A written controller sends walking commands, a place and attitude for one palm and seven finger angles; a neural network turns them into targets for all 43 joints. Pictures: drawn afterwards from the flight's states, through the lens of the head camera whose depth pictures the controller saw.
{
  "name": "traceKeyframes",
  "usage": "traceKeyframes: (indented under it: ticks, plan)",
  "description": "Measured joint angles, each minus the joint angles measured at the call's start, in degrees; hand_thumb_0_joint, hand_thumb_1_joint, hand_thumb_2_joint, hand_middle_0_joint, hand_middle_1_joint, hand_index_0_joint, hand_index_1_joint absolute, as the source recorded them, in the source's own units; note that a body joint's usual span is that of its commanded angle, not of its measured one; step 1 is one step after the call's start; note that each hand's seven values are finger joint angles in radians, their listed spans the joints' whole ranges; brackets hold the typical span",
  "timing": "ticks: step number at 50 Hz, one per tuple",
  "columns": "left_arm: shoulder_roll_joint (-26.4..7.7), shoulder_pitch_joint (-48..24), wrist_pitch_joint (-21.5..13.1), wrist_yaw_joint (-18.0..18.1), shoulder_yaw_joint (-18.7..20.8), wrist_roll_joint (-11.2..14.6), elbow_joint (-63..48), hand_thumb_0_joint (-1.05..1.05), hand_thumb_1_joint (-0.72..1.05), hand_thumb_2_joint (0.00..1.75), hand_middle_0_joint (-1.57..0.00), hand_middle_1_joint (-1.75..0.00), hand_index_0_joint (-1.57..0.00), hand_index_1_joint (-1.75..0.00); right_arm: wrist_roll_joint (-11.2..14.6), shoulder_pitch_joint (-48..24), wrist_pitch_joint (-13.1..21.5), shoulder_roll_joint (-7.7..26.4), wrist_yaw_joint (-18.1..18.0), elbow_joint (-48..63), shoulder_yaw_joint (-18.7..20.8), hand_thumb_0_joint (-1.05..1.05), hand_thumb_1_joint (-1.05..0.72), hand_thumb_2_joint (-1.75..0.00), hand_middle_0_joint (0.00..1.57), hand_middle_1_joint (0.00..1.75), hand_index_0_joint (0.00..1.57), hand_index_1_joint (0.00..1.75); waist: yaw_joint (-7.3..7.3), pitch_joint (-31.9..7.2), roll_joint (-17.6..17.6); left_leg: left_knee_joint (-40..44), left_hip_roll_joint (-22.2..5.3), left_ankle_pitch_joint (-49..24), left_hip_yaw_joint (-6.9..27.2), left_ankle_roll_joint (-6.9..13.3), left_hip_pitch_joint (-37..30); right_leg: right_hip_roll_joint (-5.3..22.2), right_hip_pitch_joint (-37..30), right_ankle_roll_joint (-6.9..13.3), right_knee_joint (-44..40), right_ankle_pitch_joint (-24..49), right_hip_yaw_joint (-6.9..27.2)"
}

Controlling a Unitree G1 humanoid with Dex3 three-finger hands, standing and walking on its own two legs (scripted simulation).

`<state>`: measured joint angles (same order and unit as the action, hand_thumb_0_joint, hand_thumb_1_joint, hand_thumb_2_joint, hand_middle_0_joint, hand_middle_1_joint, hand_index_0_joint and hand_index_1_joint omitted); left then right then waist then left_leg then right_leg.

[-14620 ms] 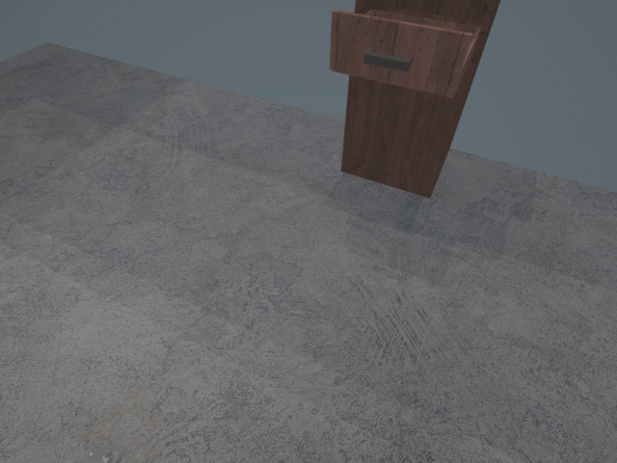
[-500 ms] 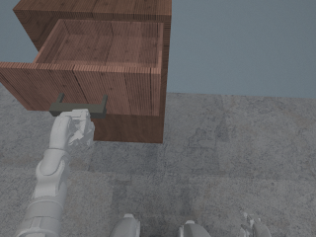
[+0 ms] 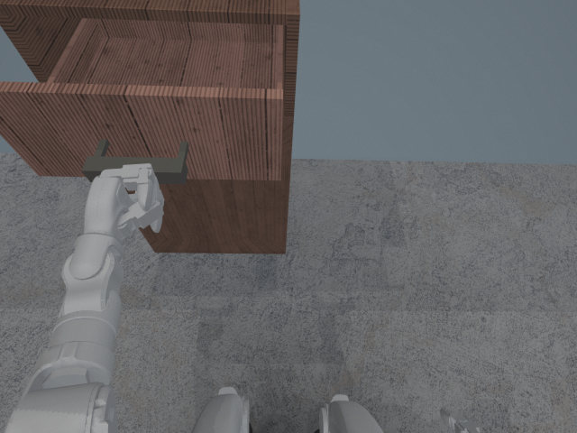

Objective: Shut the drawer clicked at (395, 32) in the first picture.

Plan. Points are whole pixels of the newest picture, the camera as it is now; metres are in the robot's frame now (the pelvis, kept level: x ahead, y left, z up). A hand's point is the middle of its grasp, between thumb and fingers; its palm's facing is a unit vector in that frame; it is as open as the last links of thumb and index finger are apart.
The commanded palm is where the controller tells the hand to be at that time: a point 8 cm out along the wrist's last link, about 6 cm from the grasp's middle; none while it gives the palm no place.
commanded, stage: push the drawer shut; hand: left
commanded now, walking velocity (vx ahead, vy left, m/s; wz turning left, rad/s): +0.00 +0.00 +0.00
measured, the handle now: (140, 158) +0.49 +0.22 +0.05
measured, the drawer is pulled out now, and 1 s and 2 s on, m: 0.17 0.05 0.00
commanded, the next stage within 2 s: pull the fist back off the drawer in 1.76 s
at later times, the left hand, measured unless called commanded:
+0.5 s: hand (164, 171) +0.47 +0.18 +0.05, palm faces -0.03 -1.00 -0.04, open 3.2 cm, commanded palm +0.46 +0.23 +0.05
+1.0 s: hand (168, 138) +0.53 +0.18 +0.05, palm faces -0.03 -1.00 -0.03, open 3.3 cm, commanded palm +0.53 +0.22 +0.05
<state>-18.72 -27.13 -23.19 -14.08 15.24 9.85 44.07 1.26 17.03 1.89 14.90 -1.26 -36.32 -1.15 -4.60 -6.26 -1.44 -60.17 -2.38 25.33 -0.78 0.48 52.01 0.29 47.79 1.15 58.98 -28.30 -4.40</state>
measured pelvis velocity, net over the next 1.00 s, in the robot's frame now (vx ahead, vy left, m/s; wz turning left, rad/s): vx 0.00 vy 0.01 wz -0.04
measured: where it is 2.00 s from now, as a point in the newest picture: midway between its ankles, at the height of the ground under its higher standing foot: outside the picture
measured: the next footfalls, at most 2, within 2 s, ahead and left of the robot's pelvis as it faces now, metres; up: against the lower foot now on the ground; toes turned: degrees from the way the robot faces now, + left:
none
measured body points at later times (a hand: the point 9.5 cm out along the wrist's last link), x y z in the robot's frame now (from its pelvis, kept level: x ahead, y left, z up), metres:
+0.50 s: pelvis -0.01 +0.00 -0.01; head +0.11 +0.01 +0.42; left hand +0.47 +0.23 +0.06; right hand +0.04 -0.26 -0.13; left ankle +0.03 +0.11 -0.67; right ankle +0.00 -0.11 -0.67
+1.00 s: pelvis +0.00 +0.01 -0.02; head +0.15 +0.03 +0.40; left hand +0.53 +0.24 +0.06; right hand -0.02 -0.25 -0.13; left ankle +0.03 +0.11 -0.67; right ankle +0.00 -0.11 -0.67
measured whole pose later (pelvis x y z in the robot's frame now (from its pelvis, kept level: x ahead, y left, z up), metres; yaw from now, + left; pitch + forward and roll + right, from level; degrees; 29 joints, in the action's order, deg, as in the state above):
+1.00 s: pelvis +0.00 +0.01 -0.02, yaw -2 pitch +25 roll -4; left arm -31.7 -56.0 -21.9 -14.5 23.8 3.1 68.5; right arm -1.4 21.7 -2.3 15.3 0.1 -37.0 -2.7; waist -11.2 -6.1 -2.3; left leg -66.2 -4.0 26.7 0.0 1.2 64.5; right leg -1.3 59.3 0.7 62.5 -28.1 -4.7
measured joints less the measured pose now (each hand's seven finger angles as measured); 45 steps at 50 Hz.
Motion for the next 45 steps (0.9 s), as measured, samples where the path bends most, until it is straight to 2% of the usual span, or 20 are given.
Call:
traceKeyframes:
  ticks: [10, 22, 36, 45]
  plan:
    - [-1.39, -6.60, -0.94, -0.27, 0.96, -1.16, 6.87, 0.01, 0.82, 0.91, -1.40, -1.60, -1.40, -1.60, -0.26, 0.09, -0.89, -0.11, 0.20, -0.42, -0.36, 0.01, -0.91, -0.90, 0.21, 0.30, 0.20, 0.30, -0.46, 0.03, -0.01, -1.22, -0.07, 0.16, 0.15, 0.17, 1.99, -0.06, 1.82, -0.11, 0.94, -0.03, -0.10]
    - [-4.31, -14.53, -1.47, -0.50, 3.41, -2.61, 14.74, 0.04, 0.83, 0.91, -1.40, -1.60, -1.40, -1.60, -0.85, 1.38, -1.98, 0.06, 0.57, -0.76, -0.62, 0.01, -0.91, -0.90, 0.21, 0.30, 0.20, 0.30, -1.99, -0.22, -0.16, -2.95, -0.56, 0.47, 0.18, 0.24, 5.18, -0.50, 4.95, -0.10, 2.27, -0.01, -0.03]
    - [-9.37, -21.62, -0.37, -1.60, 7.48, -4.49, 20.26, 0.04, 0.80, 0.89, -1.40, -1.60, -1.40, -1.60, -1.57, 3.51, -3.29, 0.38, 0.94, -0.61, -1.02, 0.01, -0.91, -0.90, 0.21, 0.30, 0.20, 0.30, -4.64, -0.17, -0.37, -4.78, -1.49, 1.05, 0.28, 0.34, 9.03, -1.41, 8.61, -0.14, 3.20, 0.13, 0.03]
    - [-12.51, -26.28, 0.82, -1.68, 8.57, -5.90, 23.44, 0.03, 0.77, 0.87, -1.40, -1.60, -1.40, -1.60, -2.02, 4.34, -3.93, 0.45, 1.10, -0.31, -1.49, 0.01, -0.91, -0.90, 0.21, 0.30, 0.20, 0.30, -6.12, 0.13, -0.56, -5.76, -1.76, 1.38, 0.57, 0.55, 11.20, -1.71, 10.41, -0.33, 3.43, 0.20, -0.17]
